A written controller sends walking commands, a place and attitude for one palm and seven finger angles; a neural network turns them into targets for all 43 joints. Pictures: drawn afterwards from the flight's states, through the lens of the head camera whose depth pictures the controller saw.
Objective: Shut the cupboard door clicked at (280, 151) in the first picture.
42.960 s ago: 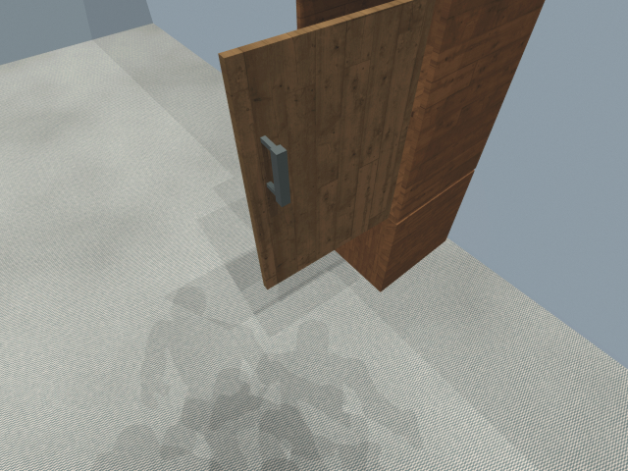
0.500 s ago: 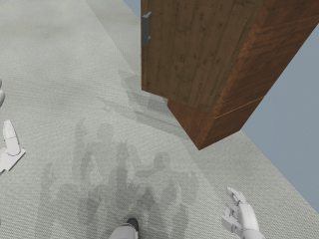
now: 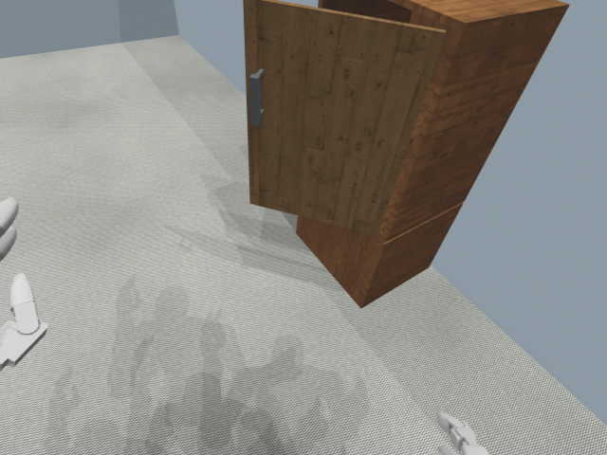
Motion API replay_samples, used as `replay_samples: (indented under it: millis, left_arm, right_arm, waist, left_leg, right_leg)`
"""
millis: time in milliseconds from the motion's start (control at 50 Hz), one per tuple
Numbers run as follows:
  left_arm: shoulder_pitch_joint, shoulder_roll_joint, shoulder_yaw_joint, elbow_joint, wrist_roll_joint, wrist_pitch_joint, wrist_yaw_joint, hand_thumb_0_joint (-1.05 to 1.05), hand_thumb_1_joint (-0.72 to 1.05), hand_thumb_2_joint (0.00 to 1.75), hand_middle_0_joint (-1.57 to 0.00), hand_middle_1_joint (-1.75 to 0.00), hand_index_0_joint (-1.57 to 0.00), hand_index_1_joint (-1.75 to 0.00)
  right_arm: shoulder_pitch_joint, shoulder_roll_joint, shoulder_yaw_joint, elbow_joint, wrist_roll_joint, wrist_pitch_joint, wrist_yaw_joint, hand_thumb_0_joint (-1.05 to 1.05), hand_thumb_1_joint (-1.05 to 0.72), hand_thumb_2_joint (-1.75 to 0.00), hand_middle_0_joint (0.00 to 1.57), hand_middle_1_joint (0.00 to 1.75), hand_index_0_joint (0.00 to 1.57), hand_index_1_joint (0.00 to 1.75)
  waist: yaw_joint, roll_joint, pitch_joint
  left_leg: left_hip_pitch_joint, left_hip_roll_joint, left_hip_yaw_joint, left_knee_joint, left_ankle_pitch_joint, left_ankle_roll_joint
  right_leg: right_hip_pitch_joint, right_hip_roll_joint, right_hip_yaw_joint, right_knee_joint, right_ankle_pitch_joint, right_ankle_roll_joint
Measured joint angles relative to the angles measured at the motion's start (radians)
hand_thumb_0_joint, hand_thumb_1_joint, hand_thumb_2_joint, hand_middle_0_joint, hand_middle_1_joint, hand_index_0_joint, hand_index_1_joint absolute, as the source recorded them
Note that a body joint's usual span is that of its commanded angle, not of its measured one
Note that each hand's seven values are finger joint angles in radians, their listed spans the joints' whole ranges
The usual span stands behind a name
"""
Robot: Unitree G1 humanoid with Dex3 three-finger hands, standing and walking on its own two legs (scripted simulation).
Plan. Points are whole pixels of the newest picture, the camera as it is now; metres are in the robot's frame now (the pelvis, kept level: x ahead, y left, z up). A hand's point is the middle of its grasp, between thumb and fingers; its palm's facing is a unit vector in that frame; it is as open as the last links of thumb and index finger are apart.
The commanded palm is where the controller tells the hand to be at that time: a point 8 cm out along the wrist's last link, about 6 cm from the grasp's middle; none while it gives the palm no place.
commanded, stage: stop stepping back and stand still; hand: left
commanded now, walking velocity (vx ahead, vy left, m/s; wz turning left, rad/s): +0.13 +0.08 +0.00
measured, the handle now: (258, 97) +0.89 +0.12 +0.04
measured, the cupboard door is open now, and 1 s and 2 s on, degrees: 40 40 40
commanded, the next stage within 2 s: let the arm hang, fingers relaxed in 0.88 s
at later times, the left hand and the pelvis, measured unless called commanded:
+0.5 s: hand (20, 311) +0.22 +0.28 +0.16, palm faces +0.44 -0.78 -0.45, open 7.5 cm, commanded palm +0.17 +0.31 +0.18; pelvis +0.03 +0.00 +0.00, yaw +0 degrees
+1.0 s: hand (69, 283) +0.26 +0.26 +0.15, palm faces +0.40 -0.80 -0.45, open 7.4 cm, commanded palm none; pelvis +0.05 -0.01 +0.00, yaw -1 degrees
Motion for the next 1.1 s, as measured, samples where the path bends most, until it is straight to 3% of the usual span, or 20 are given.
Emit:
replay_samples:
  millis: [60,120,220,300,400,500,620,720,860,980,1020,1060,1100]
  left_arm:
    - [0.037,0.026,0.015,0.012,-0.009,-0.002,-0.001,0.02,0.88,0.9,-0.22,-0.3,-0.21,-0.3]
    - [0.021,0.007,0.018,0.056,-0.009,0.009,0.01,0.02,0.88,0.9,-0.22,-0.3,-0.21,-0.3]
    - [-0.096,-0.067,-0.006,0.152,0.001,0.033,0.022,0.02,0.88,0.9,-0.22,-0.3,-0.21,-0.3]
    - [-0.145,-0.083,-0.011,0.159,0.008,0.05,0.02,0.02,0.89,0.9,-0.21,-0.3,-0.21,-0.3]
    - [-0.07,-0.039,-0.003,0.063,0.001,0.016,0.005,0.02,0.89,0.9,-0.21,-0.3,-0.21,-0.3]
    - [-0.009,-0.004,0.016,0.053,-0.009,-0.001,0.003,0.02,0.89,0.9,-0.22,-0.3,-0.21,-0.3]
    - [-0.067,-0.04,-0.006,0.13,-0.007,0.027,0.011,0.02,0.89,0.9,-0.22,-0.3,-0.21,-0.3]
    - [-0.076,-0.055,-0.023,0.123,-0.006,0.029,0.008,0.02,0.89,0.9,-0.21,-0.3,-0.21,-0.3]
    - [-0.055,-0.022,-0.007,0.101,-0.01,0.017,0.001,0.02,0.88,0.9,-0.22,-0.3,-0.21,-0.3]
    - [-0.048,-0.013,0.001,0.108,-0.013,0.023,0.001,0.02,0.88,0.9,-0.22,-0.3,-0.21,-0.3]
    - [-0.125,-0.008,-0.067,0.237,0.007,0.023,-0.037,0.01,0.89,0.9,-0.21,-0.3,-0.21,-0.3]
    - [-0.225,-0.024,-0.167,0.456,0.028,0.09,-0.084,0.01,0.89,0.9,-0.21,-0.3,-0.2,-0.3]
    - [-0.302,-0.065,-0.254,0.697,0.041,0.16,-0.116,0.01,0.9,0.9,-0.2,-0.3,-0.2,-0.3]
  right_arm:
    - [-0.01,0.003,0.001,0.005,-0.003,0.027,0.003,0.01,-0.9,-0.9,0.2,0.3,0.2,0.3]
    - [-0.013,-0.018,-0.005,0.022,-0.001,0.048,0.001,0.01,-0.9,-0.9,0.21,0.3,0.2,0.3]
    - [-0.024,-0.047,-0.015,0.052,0.012,0.052,-0.017,0.01,-0.9,-0.9,0.21,0.3,0.2,0.3]
    - [-0.044,-0.029,-0.01,0.019,0.011,0.028,-0.024,0.01,-0.9,-0.9,0.2,0.3,0.2,0.3]
    - [-0.059,-0.014,-0.004,-0.025,0.008,0.014,-0.006,0.01,-0.9,-0.9,0.2,0.3,0.2,0.3]
    - [-0.059,-0.02,-0.005,-0.013,0.014,0.033,-0.003,0.01,-0.9,-0.9,0.2,0.3,0.2,0.3]
    - [-0.055,-0.039,-0.009,0.013,0.021,0.046,-0.015,0.01,-0.9,-0.9,0.2,0.3,0.2,0.3]
    - [-0.059,-0.043,-0.013,0.011,0.023,0.053,-0.015,0.01,-0.9,-0.9,0.2,0.3,0.2,0.3]
    - [-0.066,-0.044,-0.02,-0.007,0.027,0.069,-0.012,0.01,-0.9,-0.9,0.2,0.3,0.2,0.3]
    - [-0.065,-0.049,-0.023,-0.011,0.032,0.08,-0.013,0.01,-0.91,-0.9,0.2,0.3,0.2,0.3]
    - [-0.076,-0.081,-0.03,0.026,0.037,0.043,0.025,0.01,-0.91,-0.9,0.2,0.3,0.2,0.3]
    - [-0.101,-0.122,-0.033,0.076,0.024,0.042,0.055,0.01,-0.9,-0.9,0.2,0.3,0.2,0.3]
    - [-0.126,-0.148,-0.033,0.118,0.012,0.063,0.065,0.01,-0.9,-0.9,0.2,0.3,0.2,0.3]
  waist:
    - [0.016,0.022,-0.02]
    - [0.046,0.046,-0.038]
    - [0.075,0.04,-0.041]
    - [0.063,0.003,-0.026]
    - [0.036,0.008,-0.015]
    - [0.053,0.02,-0.017]
    - [0.07,0.026,-0.018]
    - [0.061,0.023,-0.019]
    - [0.044,0.022,-0.022]
    - [0.046,0.027,-0.024]
    - [0.061,0.05,-0.019]
    - [0.073,0.077,-0.02]
    - [0.067,0.097,-0.015]
  left_leg:
    - [-0.014,0.006,0.001,0.048,-0.056,-0.011]
    - [-0.015,0.011,0.005,0.095,-0.089,-0.013]
    - [0.018,-0.012,0.017,0.099,-0.06,0.034]
    - [0.041,-0.04,0.024,0.017,-0.024,0.03]
    - [0.03,-0.03,0.012,-0.02,0.0,0.015]
    - [0.025,-0.01,0.017,0.009,-0.026,0.021]
    - [0.043,-0.01,0.02,0.011,-0.042,0.017]
    - [0.044,-0.002,0.02,0.027,-0.06,0.01]
    - [0.039,0.007,0.025,0.051,-0.085,0.002]
    - [0.04,0.009,0.03,0.056,-0.093,0.002]
    - [0.019,0.005,0.023,0.084,-0.096,0.004]
    - [-0.005,-0.006,0.023,0.118,-0.108,0.012]
    - [-0.018,-0.014,0.023,0.143,-0.115,0.02]
  right_leg:
    - [0.005,0.004,0.0,0.002,-0.003,0.002]
    - [0.019,0.007,0.004,0.017,-0.019,0.011]
    - [0.039,-0.015,0.007,0.061,-0.064,0.026]
    - [0.02,-0.025,0.026,0.064,-0.068,0.009]
    - [0.026,-0.014,0.019,-0.007,-0.021,0.013]
    - [0.041,0.004,0.028,-0.029,-0.02,0.008]
    - [0.059,0.003,0.031,-0.03,-0.034,0.003]
    - [0.067,0.011,0.034,-0.033,-0.041,-0.005]
    - [0.068,0.019,0.04,-0.025,-0.054,-0.012]
    - [0.068,0.019,0.046,-0.022,-0.06,-0.011]
    - [0.043,0.016,0.027,0.021,-0.069,-0.008]
    - [0.014,0.007,0.022,0.075,-0.102,-0.006]
    - [-0.005,-0.001,0.018,0.12,-0.123,-0.002]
